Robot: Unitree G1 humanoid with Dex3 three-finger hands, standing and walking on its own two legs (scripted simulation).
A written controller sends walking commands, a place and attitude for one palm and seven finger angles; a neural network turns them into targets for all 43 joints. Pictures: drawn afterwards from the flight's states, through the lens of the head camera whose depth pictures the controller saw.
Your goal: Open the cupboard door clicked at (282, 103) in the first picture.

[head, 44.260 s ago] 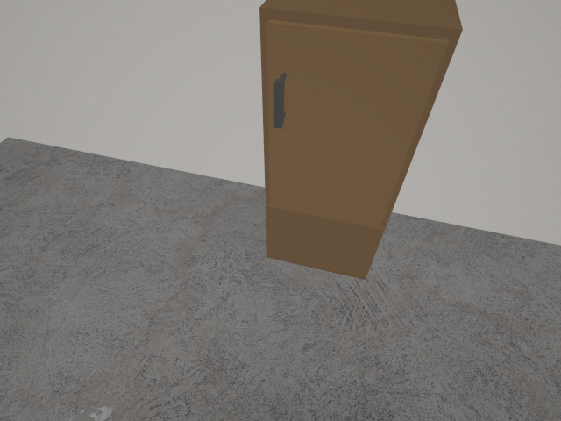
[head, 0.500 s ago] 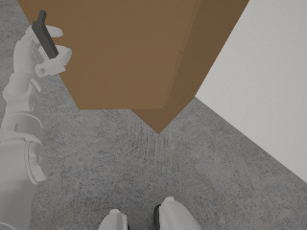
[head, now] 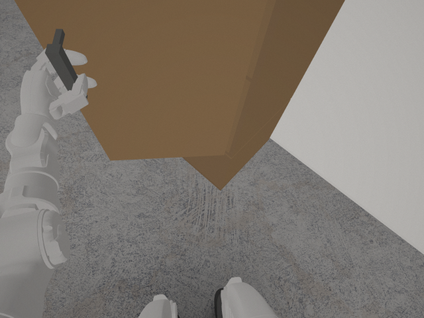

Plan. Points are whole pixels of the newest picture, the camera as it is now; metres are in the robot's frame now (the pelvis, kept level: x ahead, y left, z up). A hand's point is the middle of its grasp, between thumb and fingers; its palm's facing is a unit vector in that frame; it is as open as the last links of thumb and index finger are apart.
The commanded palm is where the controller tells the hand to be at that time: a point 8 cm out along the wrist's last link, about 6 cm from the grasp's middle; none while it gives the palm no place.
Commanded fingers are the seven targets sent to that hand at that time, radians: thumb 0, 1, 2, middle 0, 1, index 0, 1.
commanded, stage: pull the door open along its arc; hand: left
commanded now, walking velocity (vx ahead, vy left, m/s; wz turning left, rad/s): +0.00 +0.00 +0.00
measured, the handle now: (70, 68) +0.56 +0.21 +0.08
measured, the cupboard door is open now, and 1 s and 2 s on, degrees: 48 88 88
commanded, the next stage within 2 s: open thumb and fingers to let go in 0.74 s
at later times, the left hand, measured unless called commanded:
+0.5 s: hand (120, 177) +0.34 +0.12 +0.08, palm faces +0.25 -0.97 +0.06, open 6.1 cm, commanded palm +0.28 +0.20 +0.08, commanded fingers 0.00 0.90 0.90 -0.40 -1.35 -0.40 -1.35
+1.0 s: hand (154, 199) +0.30 +0.07 +0.08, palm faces +0.40 -0.92 -0.03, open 6.1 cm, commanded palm +0.26 +0.12 +0.08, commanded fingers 0.00 0.27 0.63 -0.35 -1.28 -0.35 -1.28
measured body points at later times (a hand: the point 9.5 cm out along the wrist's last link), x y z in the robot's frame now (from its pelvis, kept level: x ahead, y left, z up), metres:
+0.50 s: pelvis +0.00 -0.01 +0.02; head +0.06 -0.01 +0.46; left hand +0.32 +0.17 +0.08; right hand +0.17 -0.23 -0.08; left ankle -0.03 +0.09 -0.68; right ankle +0.03 -0.11 -0.68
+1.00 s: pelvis +0.00 -0.05 +0.02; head +0.04 -0.07 +0.46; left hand +0.28 +0.11 +0.08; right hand +0.17 -0.27 -0.10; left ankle -0.03 +0.09 -0.68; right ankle +0.03 -0.11 -0.68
